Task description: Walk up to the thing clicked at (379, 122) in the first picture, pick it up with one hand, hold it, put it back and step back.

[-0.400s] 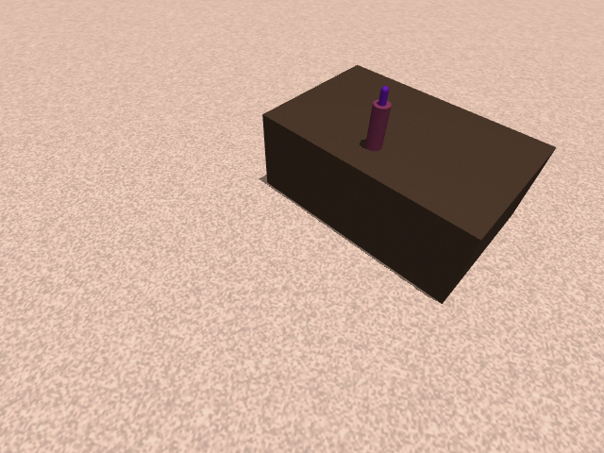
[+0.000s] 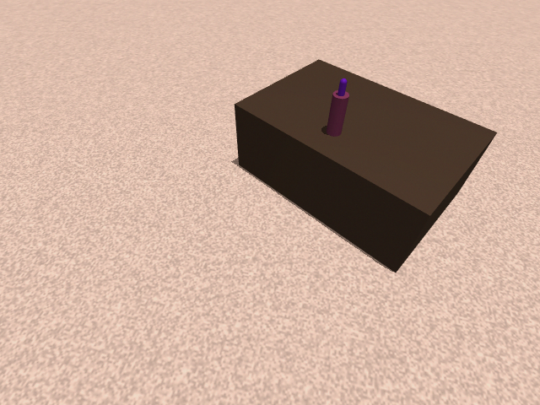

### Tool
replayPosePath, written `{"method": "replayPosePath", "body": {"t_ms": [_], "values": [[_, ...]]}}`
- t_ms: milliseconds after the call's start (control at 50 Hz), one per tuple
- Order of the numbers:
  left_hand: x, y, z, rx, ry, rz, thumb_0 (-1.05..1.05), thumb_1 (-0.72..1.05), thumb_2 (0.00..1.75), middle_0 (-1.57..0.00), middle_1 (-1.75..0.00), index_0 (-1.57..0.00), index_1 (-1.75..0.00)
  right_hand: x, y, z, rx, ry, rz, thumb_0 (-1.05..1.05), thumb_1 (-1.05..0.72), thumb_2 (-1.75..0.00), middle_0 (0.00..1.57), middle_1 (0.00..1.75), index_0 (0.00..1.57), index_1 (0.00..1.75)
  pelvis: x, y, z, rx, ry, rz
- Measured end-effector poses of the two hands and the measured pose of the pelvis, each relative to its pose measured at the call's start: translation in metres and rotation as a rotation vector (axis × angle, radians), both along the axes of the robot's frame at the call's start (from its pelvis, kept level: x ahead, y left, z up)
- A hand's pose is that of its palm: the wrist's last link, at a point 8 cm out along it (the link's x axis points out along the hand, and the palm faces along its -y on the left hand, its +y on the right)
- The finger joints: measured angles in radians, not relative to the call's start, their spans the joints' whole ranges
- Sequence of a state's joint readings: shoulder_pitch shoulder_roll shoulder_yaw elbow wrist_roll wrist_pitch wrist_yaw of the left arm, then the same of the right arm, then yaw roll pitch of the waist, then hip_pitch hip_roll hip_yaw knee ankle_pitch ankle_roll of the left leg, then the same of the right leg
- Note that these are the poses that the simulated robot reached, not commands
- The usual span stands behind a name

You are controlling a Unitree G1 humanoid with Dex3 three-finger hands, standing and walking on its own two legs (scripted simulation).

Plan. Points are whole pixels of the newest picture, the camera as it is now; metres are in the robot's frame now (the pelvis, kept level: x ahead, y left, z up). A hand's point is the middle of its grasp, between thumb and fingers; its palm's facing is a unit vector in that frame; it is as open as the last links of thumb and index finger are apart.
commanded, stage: stand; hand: left
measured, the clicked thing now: (338, 107) +1.24 -0.26 -0.27
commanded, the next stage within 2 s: walk up in 0.72 s
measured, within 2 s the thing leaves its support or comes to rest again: neither
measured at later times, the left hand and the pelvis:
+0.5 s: hand out of the picture +0.08 +0.25 -0.16, palm faces -0.02 -0.94 -0.34, open 7.4 cm; pelvis +0.01 +0.00 +0.00, yaw +0 degrees
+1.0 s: hand (129, 402) +0.16 +0.23 -0.14, palm faces -0.21 -0.89 -0.40, open 7.4 cm; pelvis +0.05 -0.04 -0.02, yaw -12 degrees
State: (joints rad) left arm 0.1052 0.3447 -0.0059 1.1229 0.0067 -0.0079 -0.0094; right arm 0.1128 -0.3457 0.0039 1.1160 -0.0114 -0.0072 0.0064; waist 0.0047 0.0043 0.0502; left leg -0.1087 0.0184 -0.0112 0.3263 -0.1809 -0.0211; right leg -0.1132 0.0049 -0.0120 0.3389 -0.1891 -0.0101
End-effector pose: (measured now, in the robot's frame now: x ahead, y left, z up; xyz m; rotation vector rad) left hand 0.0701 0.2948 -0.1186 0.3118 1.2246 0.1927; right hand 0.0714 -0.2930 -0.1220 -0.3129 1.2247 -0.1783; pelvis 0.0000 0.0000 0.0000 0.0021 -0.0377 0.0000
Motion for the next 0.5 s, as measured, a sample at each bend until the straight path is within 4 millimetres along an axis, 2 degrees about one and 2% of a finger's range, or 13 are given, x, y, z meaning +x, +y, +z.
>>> {"method": "replayPosePath", "body": {"t_ms": [500], "values": [[0.0034,-0.0015,0.0001,0.002,0.004,-0.001,0.01,0.90,0.90,-0.20,-0.30,-0.20,-0.30,0.0035,-0.0032,0.0009,-0.005,0.005,-0.003,0.00,-0.91,-0.90,0.20,0.30,0.20,0.30,0.0052,-0.0016,0.0005,0.000,0.003,0.000]]}}
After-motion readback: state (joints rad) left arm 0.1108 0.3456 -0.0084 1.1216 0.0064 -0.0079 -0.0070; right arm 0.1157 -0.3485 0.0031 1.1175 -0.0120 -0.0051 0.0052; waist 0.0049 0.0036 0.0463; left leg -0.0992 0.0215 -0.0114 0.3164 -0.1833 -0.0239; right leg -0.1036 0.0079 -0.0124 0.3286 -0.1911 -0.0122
